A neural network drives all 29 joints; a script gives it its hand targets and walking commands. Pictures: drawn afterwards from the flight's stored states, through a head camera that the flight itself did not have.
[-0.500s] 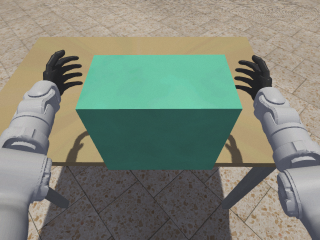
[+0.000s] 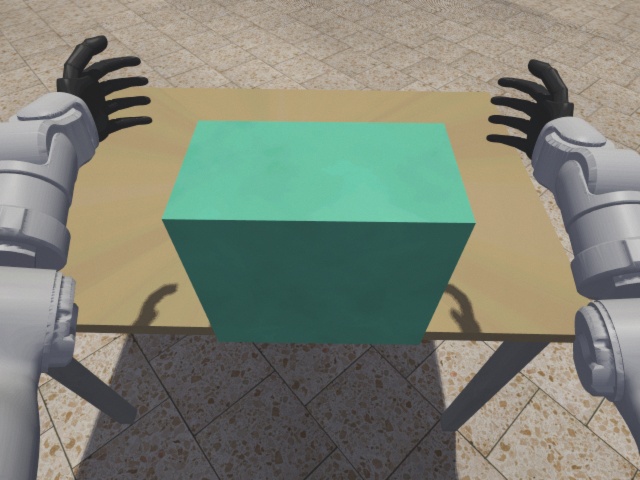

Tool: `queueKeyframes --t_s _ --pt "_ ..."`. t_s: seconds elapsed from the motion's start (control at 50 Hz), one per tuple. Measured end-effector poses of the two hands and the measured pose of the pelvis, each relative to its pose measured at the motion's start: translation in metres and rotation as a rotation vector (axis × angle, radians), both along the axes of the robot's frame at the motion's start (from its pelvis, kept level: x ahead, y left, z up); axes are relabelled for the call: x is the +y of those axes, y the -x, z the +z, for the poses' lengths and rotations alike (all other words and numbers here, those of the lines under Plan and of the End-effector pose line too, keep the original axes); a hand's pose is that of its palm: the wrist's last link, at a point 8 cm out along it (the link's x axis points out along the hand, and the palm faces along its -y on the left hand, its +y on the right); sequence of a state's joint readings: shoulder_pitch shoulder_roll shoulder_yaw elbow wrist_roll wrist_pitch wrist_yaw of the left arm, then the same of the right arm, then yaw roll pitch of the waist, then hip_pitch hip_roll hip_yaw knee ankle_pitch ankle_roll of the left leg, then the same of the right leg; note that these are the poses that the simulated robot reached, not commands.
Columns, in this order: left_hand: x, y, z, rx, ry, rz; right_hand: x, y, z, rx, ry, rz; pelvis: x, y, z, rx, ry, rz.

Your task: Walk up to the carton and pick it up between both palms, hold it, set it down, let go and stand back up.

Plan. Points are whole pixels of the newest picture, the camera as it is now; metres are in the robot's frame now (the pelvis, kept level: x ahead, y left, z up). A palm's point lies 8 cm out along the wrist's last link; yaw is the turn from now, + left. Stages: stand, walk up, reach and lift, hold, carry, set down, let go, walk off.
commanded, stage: set down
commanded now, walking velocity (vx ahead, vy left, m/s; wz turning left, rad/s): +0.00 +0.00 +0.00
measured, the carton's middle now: (319, 243) +0.43 -0.01 +0.06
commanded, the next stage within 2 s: none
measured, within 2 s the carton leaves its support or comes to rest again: neither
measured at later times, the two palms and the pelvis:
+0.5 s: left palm (88, 172) +0.44 +0.25 +0.19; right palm (533, 193) +0.40 -0.25 +0.16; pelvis +0.00 +0.00 +0.00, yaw +0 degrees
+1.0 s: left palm (80, 247) +0.38 +0.26 +0.13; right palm (529, 253) +0.35 -0.24 +0.12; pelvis -0.01 +0.00 +0.00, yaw +0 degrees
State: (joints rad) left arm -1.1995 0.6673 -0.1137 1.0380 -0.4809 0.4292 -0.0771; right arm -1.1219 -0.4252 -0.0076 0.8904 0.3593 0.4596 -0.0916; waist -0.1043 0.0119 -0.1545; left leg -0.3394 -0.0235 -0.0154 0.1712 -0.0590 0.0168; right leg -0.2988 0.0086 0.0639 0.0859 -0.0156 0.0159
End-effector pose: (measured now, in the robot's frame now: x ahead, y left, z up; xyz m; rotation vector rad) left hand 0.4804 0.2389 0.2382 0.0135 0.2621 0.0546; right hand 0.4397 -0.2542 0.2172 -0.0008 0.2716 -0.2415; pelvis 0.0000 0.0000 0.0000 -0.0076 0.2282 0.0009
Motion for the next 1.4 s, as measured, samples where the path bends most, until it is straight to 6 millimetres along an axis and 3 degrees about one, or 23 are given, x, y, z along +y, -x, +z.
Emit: queueKeyframes --t_s 0.14,0.24,0.48,0.72,0.96,1.4 --pt "0.003 0.004 0.02 -0.01 0.013 0.009 -0.002 0.001 0.019 -0.008 0.003 -0.001 -0.003 0.0 0.001 -0.024 0.0 0.006" --pt "0.006 0.008 0.019 -0.006 0.018 0.0 -0.001 0.005 0.015 -0.003 0.005 0.003 -0.005 0.0 0.002 -0.053 -0.001 0.011" --pt "0.008 0.037 -0.048 0.038 0.012 -0.028 0.007 0.036 -0.053 0.025 -0.012 0.016 -0.004 0.0 0.003 -0.102 -0.003 0.005" --pt "0.015 0.067 -0.065 0.023 0.007 -0.021 0.008 0.058 -0.06 0.011 -0.001 0.018 -0.004 0.005 0.002 -0.144 -0.003 0.004" --pt "0.021 0.096 -0.098 0.025 0.0 -0.022 0.014 0.085 -0.097 0.016 -0.007 0.028 -0.002 0.008 0.001 -0.175 -0.002 0.002" --pt "0.025 0.157 -0.155 0.021 -0.021 -0.023 0.019 0.13 -0.142 0.007 -0.011 0.056 -0.005 -0.002 0.001 -0.209 -0.001 -0.009"
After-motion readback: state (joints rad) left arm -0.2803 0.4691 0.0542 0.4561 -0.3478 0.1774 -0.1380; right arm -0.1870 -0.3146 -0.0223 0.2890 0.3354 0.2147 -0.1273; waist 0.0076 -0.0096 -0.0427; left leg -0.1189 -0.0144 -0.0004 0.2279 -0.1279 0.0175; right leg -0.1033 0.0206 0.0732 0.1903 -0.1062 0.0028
